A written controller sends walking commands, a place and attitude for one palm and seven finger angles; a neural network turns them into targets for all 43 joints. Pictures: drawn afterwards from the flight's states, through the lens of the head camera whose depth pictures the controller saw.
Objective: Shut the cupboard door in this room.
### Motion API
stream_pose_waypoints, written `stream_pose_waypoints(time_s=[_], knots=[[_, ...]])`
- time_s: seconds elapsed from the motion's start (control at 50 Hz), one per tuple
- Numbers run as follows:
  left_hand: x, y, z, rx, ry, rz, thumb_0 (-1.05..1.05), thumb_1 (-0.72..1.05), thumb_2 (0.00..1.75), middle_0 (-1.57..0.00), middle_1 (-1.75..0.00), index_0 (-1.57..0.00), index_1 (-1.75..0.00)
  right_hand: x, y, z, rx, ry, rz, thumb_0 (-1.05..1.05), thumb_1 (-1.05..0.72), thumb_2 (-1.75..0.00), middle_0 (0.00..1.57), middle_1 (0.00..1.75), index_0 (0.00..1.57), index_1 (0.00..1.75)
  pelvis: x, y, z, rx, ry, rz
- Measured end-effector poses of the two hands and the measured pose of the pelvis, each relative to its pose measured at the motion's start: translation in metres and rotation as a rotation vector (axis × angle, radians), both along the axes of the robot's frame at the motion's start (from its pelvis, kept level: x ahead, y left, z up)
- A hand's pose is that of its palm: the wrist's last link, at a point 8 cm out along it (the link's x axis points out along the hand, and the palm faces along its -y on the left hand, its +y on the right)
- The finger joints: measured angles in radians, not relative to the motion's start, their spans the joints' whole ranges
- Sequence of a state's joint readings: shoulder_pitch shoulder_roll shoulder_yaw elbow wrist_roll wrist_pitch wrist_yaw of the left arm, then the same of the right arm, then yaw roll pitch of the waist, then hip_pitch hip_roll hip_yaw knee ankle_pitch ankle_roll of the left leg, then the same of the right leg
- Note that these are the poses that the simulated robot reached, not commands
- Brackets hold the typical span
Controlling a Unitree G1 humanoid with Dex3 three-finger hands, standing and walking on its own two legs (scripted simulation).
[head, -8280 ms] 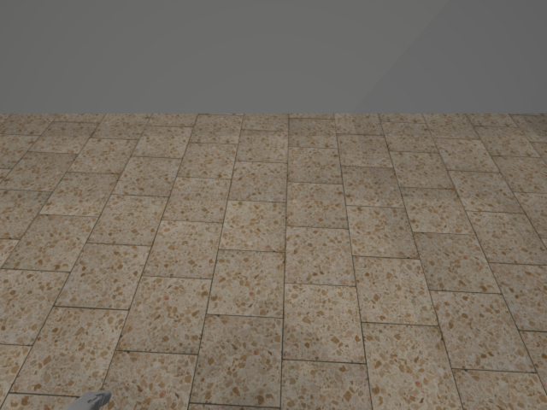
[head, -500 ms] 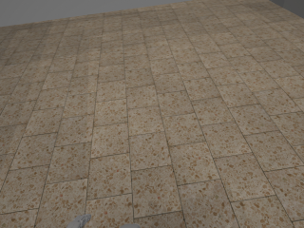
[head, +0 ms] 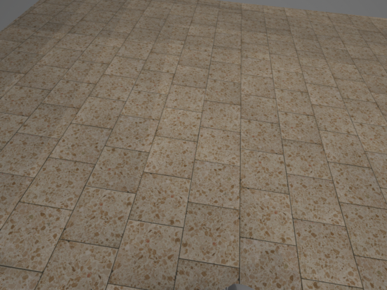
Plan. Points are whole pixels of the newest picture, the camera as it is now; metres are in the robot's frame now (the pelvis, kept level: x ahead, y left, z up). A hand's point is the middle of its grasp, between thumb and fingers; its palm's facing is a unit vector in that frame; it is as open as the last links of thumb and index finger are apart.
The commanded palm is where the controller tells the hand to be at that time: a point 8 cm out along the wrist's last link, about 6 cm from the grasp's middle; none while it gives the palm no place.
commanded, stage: turn or walk to find it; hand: left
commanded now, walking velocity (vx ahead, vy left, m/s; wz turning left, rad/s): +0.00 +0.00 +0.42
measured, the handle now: out of the picture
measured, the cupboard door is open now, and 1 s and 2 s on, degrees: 84 84 84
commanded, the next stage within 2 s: stand and wait in 1.84 s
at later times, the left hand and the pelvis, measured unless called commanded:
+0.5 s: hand out of the picture +0.01 +0.15 -0.14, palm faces +0.24 -0.93 -0.27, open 7.4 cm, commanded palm none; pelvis -0.03 -0.05 +0.00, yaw +13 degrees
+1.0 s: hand out of the picture -0.10 +0.21 -0.17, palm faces +0.47 -0.85 -0.25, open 7.4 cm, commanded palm none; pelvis -0.07 -0.01 +0.00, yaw +25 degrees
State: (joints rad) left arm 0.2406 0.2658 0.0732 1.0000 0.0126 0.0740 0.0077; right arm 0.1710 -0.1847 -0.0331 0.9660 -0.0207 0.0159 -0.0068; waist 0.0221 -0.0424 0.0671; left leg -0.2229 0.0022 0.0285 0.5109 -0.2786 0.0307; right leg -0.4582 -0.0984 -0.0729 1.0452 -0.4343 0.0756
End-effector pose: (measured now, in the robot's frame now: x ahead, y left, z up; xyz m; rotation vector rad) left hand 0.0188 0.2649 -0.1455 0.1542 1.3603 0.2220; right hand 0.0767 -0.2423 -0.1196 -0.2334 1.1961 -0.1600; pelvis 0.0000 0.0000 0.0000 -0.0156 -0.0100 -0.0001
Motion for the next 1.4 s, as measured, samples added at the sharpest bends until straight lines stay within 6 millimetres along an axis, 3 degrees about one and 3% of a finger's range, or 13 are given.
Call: stream_pose_waypoints(time_s=[0.14,0.3,0.44,0.56,0.66,0.76,0.82,0.9,1.0,1.08,1.18,1.3,1.4], knots=[[0.018,-0.004,0.014,0.017,-0.107,0.018,0.01,0.91,0.9,-0.2,-0.3,-0.2,-0.3,0.002,0.009,-0.004,0.038,-0.006,0.039,0.01,-0.91,-0.9,0.2,0.3,0.2,0.3,-0.007,-0.002,0.004,0.004,-0.002,0.054],[0.033,-0.038,0.026,0.055,-0.236,0.023,0.01,0.9,0.9,-0.2,-0.3,-0.2,-0.3,-0.017,-0.02,-0.031,0.082,0.051,0.056,0.01,-0.91,-0.9,0.2,0.3,0.2,0.3,-0.019,-0.031,-0.007,0.033,0.008,0.125],[-0.008,-0.063,0.036,0.064,-0.209,0.096,0.01,0.9,0.9,-0.21,-0.3,-0.21,-0.3,-0.025,-0.046,-0.033,0.078,0.117,0.1,0.01,-0.91,-0.9,0.2,0.29,0.2,0.3,-0.028,-0.046,0.0,0.044,-0.007,0.201],[-0.05,-0.069,0.03,0.048,-0.148,0.178,0.01,0.9,0.9,-0.21,-0.3,-0.21,-0.3,-0.025,-0.05,-0.027,0.048,0.166,0.159,0.01,-0.91,-0.9,0.19,0.29,0.19,0.3,-0.032,-0.047,0.003,0.048,-0.002,0.265],[-0.092,-0.062,0.017,0.024,-0.095,0.257,0.01,0.9,0.9,-0.21,-0.3,-0.21,-0.3,-0.009,-0.032,-0.022,0.018,0.164,0.24,0.01,-0.91,-0.9,0.19,0.29,0.19,0.3,-0.04,-0.038,0.0,0.04,0.005,0.312],[-0.14,-0.041,-0.007,0.0,-0.034,0.347,0.01,0.9,0.9,-0.21,-0.3,-0.21,-0.3,0.019,0.005,-0.019,-0.009,0.065,0.332,0.01,-0.91,-0.9,0.19,0.29,0.19,0.3,-0.053,-0.018,-0.013,0.019,0.006,0.364],[-0.159,-0.032,-0.009,0.0,0.012,0.378,0.01,0.9,0.9,-0.2,-0.3,-0.2,-0.3,0.027,0.025,-0.011,-0.003,0.014,0.371,0.01,-0.91,-0.9,0.19,0.29,0.19,0.3,-0.058,-0.013,-0.01,0.021,-0.001,0.372],[-0.164,-0.022,0.001,0.007,-0.011,0.404,0.01,0.9,0.9,-0.2,-0.3,-0.2,-0.3,0.03,0.043,-0.003,0.01,-0.007,0.412,0.01,-0.91,-0.9,0.2,0.29,0.2,0.3,-0.063,-0.009,-0.001,0.006,-0.002,0.404],[-0.152,-0.019,0.013,0.036,-0.088,0.417,0.01,0.91,0.9,-0.2,-0.3,-0.2,-0.3,0.029,0.05,-0.004,0.038,-0.004,0.443,0.01,-0.91,-0.9,0.2,0.3,0.2,0.3,-0.067,-0.013,0.003,0.005,-0.001,0.443],[-0.137,-0.025,0.02,0.06,-0.146,0.417,0.01,0.91,0.9,-0.2,-0.3,-0.2,-0.3,0.025,0.041,-0.011,0.055,0.015,0.452,0.01,-0.91,-0.9,0.2,0.3,0.2,0.3,-0.069,-0.024,0.002,0.011,0.001,0.477],[-0.124,-0.046,0.025,0.105,-0.216,0.418,0.01,0.9,0.9,-0.2,-0.3,-0.2,-0.3,0.024,0.015,-0.032,0.076,0.052,0.458,0.01,-0.91,-0.9,0.2,0.3,0.2,0.3,-0.067,-0.047,-0.008,0.028,0.009,0.521],[-0.146,-0.08,0.034,0.106,-0.206,0.482,0.01,0.9,0.9,-0.2,-0.3,-0.2,-0.3,0.024,-0.01,-0.033,0.055,0.111,0.495,0.01,-0.91,-0.9,0.2,0.29,0.2,0.3,-0.071,-0.061,-0.002,0.043,-0.005,0.588],[-0.174,-0.098,0.031,0.083,-0.158,0.541,0.01,0.9,0.9,-0.21,-0.3,-0.21,-0.3,0.022,-0.017,-0.027,0.026,0.148,0.534,0.01,-0.91,-0.9,0.2,0.29,0.19,0.3,-0.074,-0.065,0.002,0.049,0.001,0.64]])
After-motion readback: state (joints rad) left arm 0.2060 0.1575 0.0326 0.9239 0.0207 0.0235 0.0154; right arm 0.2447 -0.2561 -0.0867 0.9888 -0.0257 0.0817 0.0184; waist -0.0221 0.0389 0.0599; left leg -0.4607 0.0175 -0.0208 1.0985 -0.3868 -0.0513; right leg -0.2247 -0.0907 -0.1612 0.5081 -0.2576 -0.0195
